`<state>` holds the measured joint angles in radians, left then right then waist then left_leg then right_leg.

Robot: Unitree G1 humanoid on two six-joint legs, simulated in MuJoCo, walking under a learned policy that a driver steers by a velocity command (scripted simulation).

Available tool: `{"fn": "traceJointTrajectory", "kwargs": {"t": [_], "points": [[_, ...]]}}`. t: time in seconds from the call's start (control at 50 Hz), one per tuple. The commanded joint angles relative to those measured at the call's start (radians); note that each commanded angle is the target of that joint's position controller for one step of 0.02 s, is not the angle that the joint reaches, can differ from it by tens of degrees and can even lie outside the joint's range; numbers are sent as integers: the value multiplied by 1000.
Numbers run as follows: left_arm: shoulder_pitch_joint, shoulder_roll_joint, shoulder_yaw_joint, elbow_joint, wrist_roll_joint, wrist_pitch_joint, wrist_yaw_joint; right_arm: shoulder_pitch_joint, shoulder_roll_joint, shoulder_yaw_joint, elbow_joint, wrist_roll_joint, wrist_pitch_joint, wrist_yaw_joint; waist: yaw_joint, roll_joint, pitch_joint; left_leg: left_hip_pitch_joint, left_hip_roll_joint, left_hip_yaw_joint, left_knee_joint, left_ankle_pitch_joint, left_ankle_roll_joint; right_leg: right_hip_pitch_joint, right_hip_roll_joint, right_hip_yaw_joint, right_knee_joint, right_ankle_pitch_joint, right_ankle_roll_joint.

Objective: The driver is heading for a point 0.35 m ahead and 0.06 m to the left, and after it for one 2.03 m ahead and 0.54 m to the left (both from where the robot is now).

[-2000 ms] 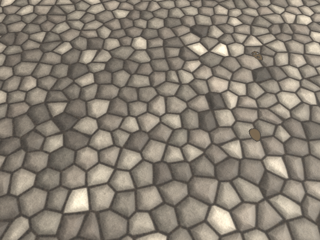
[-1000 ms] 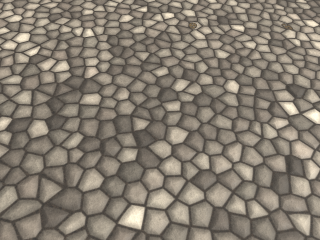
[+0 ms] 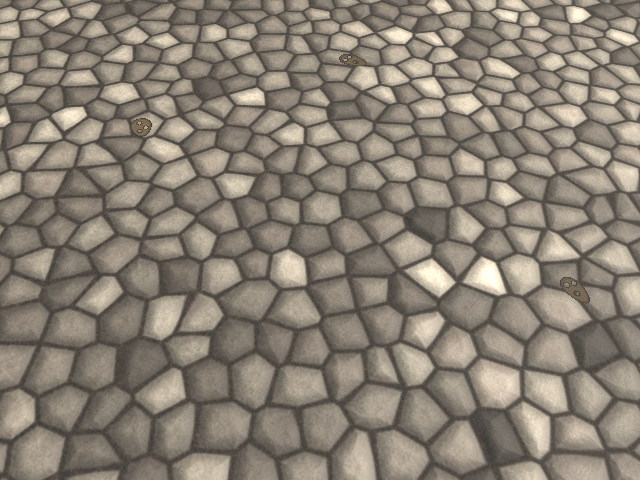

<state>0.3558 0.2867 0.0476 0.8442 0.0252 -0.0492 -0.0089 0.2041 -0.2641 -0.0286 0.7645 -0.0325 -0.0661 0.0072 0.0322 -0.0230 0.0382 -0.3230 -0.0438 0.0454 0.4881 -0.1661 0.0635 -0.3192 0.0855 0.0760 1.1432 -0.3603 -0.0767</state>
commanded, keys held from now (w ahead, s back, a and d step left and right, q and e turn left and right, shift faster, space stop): w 0.22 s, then w+q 0.78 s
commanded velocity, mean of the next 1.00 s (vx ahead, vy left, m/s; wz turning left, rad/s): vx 0.50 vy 0.00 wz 0.29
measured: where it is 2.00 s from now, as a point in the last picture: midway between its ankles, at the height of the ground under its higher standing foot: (242, 265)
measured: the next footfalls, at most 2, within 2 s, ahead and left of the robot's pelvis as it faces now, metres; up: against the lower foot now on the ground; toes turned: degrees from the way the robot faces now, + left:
right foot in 0.38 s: +0.36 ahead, -0.11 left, +0.00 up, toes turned +0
left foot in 0.94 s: +0.59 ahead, +0.13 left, +0.00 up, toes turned +25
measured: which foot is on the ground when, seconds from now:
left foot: down 0.00-0.38, up 0.40-0.92, down 0.94-1.00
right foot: up 0.00-0.36, down 0.38-0.94, up 0.96-1.00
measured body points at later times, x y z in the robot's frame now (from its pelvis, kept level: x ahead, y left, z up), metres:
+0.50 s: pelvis +0.26 -0.04 +0.00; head +0.29 -0.05 +0.45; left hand +0.41 +0.22 -0.10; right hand +0.26 -0.30 -0.15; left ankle +0.13 +0.08 -0.65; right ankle +0.32 -0.11 -0.74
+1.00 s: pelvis +0.50 +0.04 -0.02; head +0.53 +0.06 +0.43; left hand +0.40 +0.28 -0.16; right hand +0.76 -0.13 -0.12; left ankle +0.55 +0.11 -0.73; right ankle +0.36 -0.12 -0.65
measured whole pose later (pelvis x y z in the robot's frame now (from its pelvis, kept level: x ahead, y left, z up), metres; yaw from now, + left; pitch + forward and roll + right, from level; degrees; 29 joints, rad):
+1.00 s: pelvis +0.50 +0.04 -0.02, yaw +23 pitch +1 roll +0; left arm 0.36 0.24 0.04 0.91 0.01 -0.05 0.01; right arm 0.08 -0.25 -0.06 0.76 -0.03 -0.01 0.03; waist 0.03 -0.01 0.07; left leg -0.44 -0.08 0.11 0.63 -0.21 0.14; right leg -0.18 -0.08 -0.14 1.11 -0.43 0.01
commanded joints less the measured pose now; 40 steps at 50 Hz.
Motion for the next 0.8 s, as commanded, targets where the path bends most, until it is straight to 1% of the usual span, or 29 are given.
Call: {"fn": "traceJointTrajectory", "kwargs": {"t": [0.02, 0.04, 0.08, 0.1, 0.14, 0.16, 0.2, 0.22, 0.26, 0.3, 0.32, 0.34, 0.36, 0.38, 0.4, 0.42, 0.44, 0.46, 0.48, 0.5, 0.52, 0.54, 0.58, 0.6, 0.66, 0.72, 0.76, 0.8], "points": [[27, 68, 10, -55, 13, 5, -16, 108, -95, -25, 3, 11, -25, 2, -20, 115, -43, 201, 269, -322, -266, 191, 133, -204, -87, 24, 0, 41, 16], [20, 62, 7, -56, 16, 9, -19, 129, -93, -26, 18, 16, -34, 5, -16, 112, -44, 213, 263, -292, -271, 250, 140, -220, -90, 14, -15, 43, 21], [-33, 52, 1, -69, 21, 14, -26, 148, -101, -28, 39, 24, -41, 7, -14, 115, -29, 217, 250, -244, -313, 248, 148, -275, -113, -17, -62, 89, 35], [-82, 47, -2, -85, 22, 14, -29, 165, -102, -28, 50, 25, -40, 6, -23, 114, -12, 220, 247, -225, -332, 258, 148, -307, -130, -35, -102, 127, 43], [-180, 31, -13, -116, 20, 12, -33, 194, -92, -26, 71, 27, -35, 7, -39, 106, 11, 224, 220, -177, -351, 292, 139, -337, -151, -73, -206, 201, 58], [-223, 20, -20, -127, 18, 10, -35, 203, -91, -25, 80, 28, -34, 8, -48, 104, 15, 222, 204, -152, -353, 307, 131, -326, -154, -90, -272, 238, 62], [-298, 1, -33, -147, 12, 5, -38, 233, -101, -27, 98, 28, -33, 9, -68, 107, 21, 223, 194, -120, -350, 348, 119, -284, -147, -118, -397, 301, 62], [-327, 1, -36, -154, 8, 4, -37, 249, -108, -29, 107, 27, -33, 8, -78, 108, 23, 232, 198, -113, -345, 361, 115, -263, -139, -129, -445, 320, 59], [-376, 10, -36, -169, 6, 0, -33, 288, -115, -30, 128, 26, -28, 5, -92, 104, 29, 263, 219, -140, -316, 395, 115, -233, -125, -133, -507, 325, 53], [-386, 24, -32, -176, 5, -5, -27, 292, -128, -32, 140, 21, -22, -1, -82, 101, 31, 306, 246, -174, -272, 451, 112, -209, -113, -122, -548, 289, 38], [-370, 32, -29, -173, 6, -10, -22, 283, -136, -35, 142, 19, -19, -5, -68, 99, 26, 321, 254, -186, -239, 494, 107, -174, -103, -119, -573, 256, 29], [-320, 44, -23, -158, 8, -16, -16, 270, -145, -37, 143, 18, -17, -7, -40, 100, 6, 325, 250, -190, -180, 567, 96, -99, -84, -118, -606, 221, 18], [-215, 60, -13, -123, 13, -25, -8, 257, -149, -38, 145, 22, -14, -8, 10, 81, -45, 309, 222, -171, -58, 630, 81, 43, -60, -127, -671, 224, 2], [-68, 101, 3, -78, 27, -38, 5, 254, -133, -33, 140, 28, -15, -6, 67, 43, -139, 211, 172, -138, 123, 542, 63, 269, -107, -81, -694, 237, -26], [101, 190, 24, -67, 49, -44, 21, 247, -78, -19, 95, 32, -19, -4, 122, -82, -286, 31, 101, -90, 416, 166, 45, 504, -377, 193, -713, 135, -73], [79, 251, 43, -65, 39, -25, 19, 373, -6, -10, 89, 57, -9, -9, 52, -263, -357, -244, -28, -46, 669, -387, 24, 623, -570, 562, -835, 48, -176], [10, 152, 27, -80, 10, -15, 15, 301, -114, -36, 112, 26, 10, -17, 44, -79, -225, -307, 40, -109, 731, -322, 33, 497, -513, 518, -866, -58, -154], [-71, 85, 9, -87, 4, -19, 12, 238, -100, -40, 101, 25, 11, -7, 15, -46, -97, -308, 73, -119, 706, -230, 32, 367, -461, 364, -902, -21, -127], [-105, 54, 2, -84, 4, -27, 9, 214, -72, -36, 99, 25, 15, 0, -6, -42, -44, -279, 100, -111, 675, -177, 24, 279, -416, 249, -939, 87, -103], [-110, 38, -1, -77, 2, -35, 13, 205, -68, -40, 104, 14, 26, 6, -23, -60, -18, -253, 116, -104, 654, -156, 15, 226, -379, 159, -957, 168, -81], [-107, 35, -2, -67, -2, -42, 16, 224, -52, -39, 106, 5, 39, 15, -43, -73, -15, -225, 123, -98, 647, -138, 5, 189, -361, 97, -974, 208, -67], [-92, 36, 0, -58, -3, -53, 15, 214, -43, -39, 102, 3, 48, 21, -47, -71, -18, -218, 124, -91, 651, -122, -1, 176, -359, 65, -983, 269, -72], [-71, 45, 7, -41, -12, -67, 16, 162, -32, -41, 82, 2, 60, 31, -57, -55, -7, -274, 133, -86, 642, -65, -11, 191, -352, -8, -1004, 338, -75], [-60, 46, 9, -34, -12, -70, 18, 130, -31, -42, 72, 1, 62, 35, -54, -50, -1, -308, 138, -82, 632, -30, -16, 204, -347, -41, -1011, 359, -73], [-13, 40, 10, -5, -8, -67, 20, 28, -22, -39, 34, 1, 64, 45, -40, -45, 22, -381, 143, -65, 546, 69, -28, 234, -331, -130, -1014, 423, -72], [6, 47, 12, 13, -7, -64, 20, -79, -6, -26, -4, 2, 60, 56, -22, -46, 45, -352, 130, -20, 367, 164, -27, 241, -314, -209, -1006, 469, -61], [38, 63, 16, 29, -7, -61, 24, -152, -2, -18, -32, -2, 58, 63, -1, -46, 59, -331, 123, 21, 272, 179, -11, 275, -331, -239, -1000, 507, -58], [70, 76, 19, 47, -5, -54, 29, -199, -8, -16, -56, -5, 57, 68, 12, -41, 69, -322, 112, 52, 209, 141, 13, 339, -351, -263, -975, 567, -53]]}}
